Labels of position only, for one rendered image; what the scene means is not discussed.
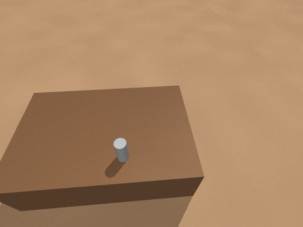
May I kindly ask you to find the can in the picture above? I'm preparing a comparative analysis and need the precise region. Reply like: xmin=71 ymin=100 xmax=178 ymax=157
xmin=114 ymin=138 xmax=129 ymax=162

